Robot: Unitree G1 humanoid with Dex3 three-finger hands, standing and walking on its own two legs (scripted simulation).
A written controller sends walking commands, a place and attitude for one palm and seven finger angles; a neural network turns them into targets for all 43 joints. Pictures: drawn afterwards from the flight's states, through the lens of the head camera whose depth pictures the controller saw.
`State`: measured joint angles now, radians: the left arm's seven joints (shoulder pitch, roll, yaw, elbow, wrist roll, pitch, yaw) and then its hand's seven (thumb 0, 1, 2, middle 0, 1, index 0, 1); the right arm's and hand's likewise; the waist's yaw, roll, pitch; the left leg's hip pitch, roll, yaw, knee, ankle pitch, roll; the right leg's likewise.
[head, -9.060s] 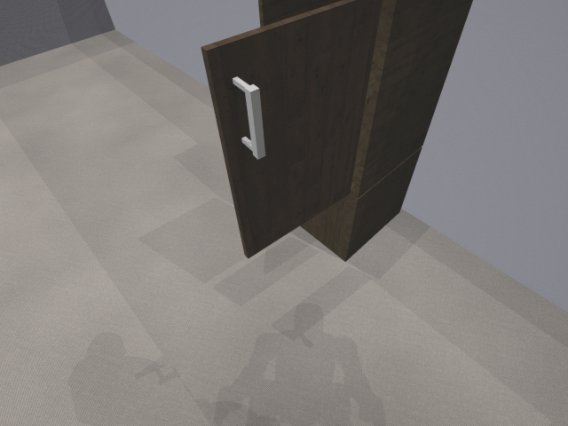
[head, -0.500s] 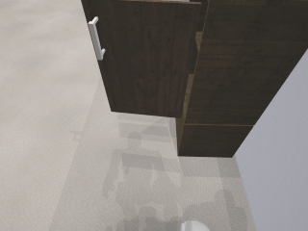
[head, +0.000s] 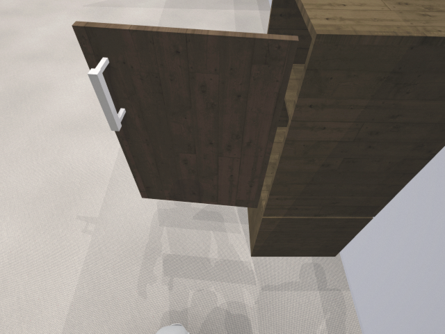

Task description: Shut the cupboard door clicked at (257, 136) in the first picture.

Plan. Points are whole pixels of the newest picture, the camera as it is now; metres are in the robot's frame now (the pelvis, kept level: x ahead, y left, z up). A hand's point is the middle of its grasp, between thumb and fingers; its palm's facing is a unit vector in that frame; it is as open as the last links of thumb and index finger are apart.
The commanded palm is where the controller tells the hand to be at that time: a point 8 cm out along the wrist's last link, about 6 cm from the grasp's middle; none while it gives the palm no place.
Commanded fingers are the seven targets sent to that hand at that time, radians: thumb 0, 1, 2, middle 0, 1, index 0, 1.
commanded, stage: come to a stop and stand still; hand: left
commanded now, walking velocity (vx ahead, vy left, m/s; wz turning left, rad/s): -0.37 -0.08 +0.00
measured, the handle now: (110, 96) +0.53 +0.28 +0.11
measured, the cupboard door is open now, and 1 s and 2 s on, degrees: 84 84 84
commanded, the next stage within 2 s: look again from close up in 1.28 s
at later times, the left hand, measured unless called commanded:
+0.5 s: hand out of the picture +0.12 +0.20 -0.17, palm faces +0.00 -0.96 -0.29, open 7.4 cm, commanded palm none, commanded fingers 0.00 0.90 0.90 -0.20 -0.30 -0.20 -0.30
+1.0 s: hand out of the picture +0.06 +0.20 -0.18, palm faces +0.02 -0.98 -0.20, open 7.4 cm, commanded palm none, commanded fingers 0.00 0.90 0.90 -0.20 -0.30 -0.20 -0.30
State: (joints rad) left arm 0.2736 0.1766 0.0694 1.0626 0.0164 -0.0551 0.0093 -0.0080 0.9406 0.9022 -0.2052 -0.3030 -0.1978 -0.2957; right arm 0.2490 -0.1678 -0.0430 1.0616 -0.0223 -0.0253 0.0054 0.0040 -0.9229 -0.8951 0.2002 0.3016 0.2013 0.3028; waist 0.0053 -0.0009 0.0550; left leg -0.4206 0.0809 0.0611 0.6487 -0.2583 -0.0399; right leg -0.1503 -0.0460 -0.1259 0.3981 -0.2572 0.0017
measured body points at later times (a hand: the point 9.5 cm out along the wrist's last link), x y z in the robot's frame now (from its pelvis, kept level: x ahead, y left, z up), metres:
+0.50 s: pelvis +0.04 -0.01 -0.02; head +0.06 -0.02 +0.43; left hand +0.12 +0.25 -0.15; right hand +0.09 -0.26 -0.17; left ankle +0.09 +0.13 -0.74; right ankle +0.03 -0.13 -0.75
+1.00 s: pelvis +0.04 +0.01 +0.00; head +0.06 +0.02 +0.45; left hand +0.06 +0.25 -0.17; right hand +0.05 -0.22 -0.16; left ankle +0.01 +0.10 -0.74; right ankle +0.03 -0.13 -0.74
